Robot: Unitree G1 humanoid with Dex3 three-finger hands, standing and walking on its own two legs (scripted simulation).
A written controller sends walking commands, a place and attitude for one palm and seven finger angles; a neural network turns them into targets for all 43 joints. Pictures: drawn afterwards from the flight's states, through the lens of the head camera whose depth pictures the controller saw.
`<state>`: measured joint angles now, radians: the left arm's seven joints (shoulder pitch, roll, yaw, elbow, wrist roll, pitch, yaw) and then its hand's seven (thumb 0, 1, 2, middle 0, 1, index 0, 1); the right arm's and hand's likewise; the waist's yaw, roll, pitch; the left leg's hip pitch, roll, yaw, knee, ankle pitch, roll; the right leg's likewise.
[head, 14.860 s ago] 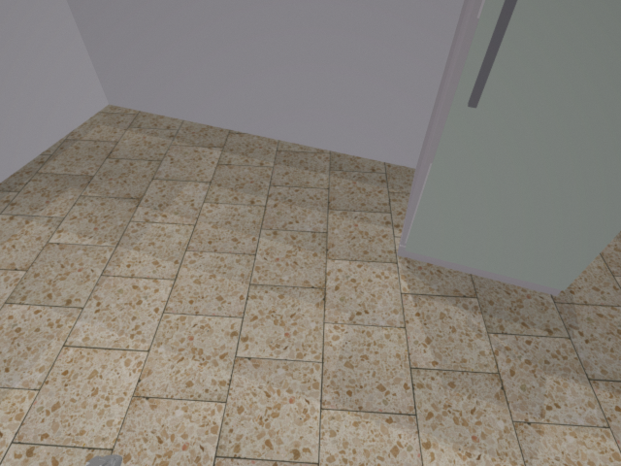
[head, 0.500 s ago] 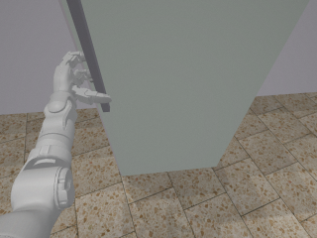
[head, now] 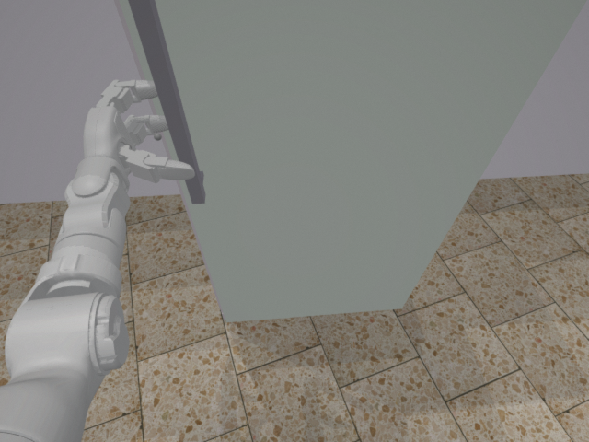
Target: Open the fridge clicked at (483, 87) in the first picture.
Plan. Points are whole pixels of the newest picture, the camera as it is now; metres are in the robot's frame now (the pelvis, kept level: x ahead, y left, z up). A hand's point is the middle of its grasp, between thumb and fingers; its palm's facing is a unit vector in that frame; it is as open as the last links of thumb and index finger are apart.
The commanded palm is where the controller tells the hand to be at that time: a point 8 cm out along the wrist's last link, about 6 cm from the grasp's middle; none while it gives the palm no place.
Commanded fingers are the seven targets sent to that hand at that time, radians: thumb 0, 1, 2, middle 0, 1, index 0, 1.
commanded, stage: feel for the door with the fingertips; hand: left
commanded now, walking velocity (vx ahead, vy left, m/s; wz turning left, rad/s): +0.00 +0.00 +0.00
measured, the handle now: (163, 57) +0.53 +0.16 +0.25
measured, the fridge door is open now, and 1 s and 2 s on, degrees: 0 0 0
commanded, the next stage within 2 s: slide the fingers in behind the handle in 0.10 s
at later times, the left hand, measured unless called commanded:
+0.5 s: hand (160, 136) +0.48 +0.17 +0.16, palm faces +0.06 -1.00 +0.02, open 13.9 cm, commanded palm +0.46 +0.22 +0.16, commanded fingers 0.00 -0.50 0.30 -0.30 -1.20 -0.30 -1.20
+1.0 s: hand (179, 138) +0.48 +0.15 +0.16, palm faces +0.04 -1.00 +0.02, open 14.0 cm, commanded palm +0.46 +0.20 +0.16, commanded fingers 0.00 -0.50 0.30 -0.30 -1.20 -0.30 -1.20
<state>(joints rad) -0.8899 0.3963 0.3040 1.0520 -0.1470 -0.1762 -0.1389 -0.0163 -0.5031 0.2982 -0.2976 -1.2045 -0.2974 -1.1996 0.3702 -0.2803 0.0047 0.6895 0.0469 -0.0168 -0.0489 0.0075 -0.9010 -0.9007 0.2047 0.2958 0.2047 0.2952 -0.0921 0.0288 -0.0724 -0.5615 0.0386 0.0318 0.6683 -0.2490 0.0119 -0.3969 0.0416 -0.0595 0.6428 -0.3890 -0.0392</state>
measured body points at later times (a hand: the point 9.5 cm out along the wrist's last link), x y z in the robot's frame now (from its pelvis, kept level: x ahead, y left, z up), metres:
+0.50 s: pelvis -0.01 +0.01 +0.00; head +0.04 +0.02 +0.44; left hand +0.48 +0.23 +0.16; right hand +0.01 -0.25 -0.12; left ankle +0.05 +0.11 -0.72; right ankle -0.04 -0.09 -0.72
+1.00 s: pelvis +0.00 +0.01 +0.00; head +0.04 +0.01 +0.44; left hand +0.47 +0.20 +0.16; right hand +0.04 -0.26 -0.12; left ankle +0.05 +0.11 -0.72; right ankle -0.04 -0.09 -0.72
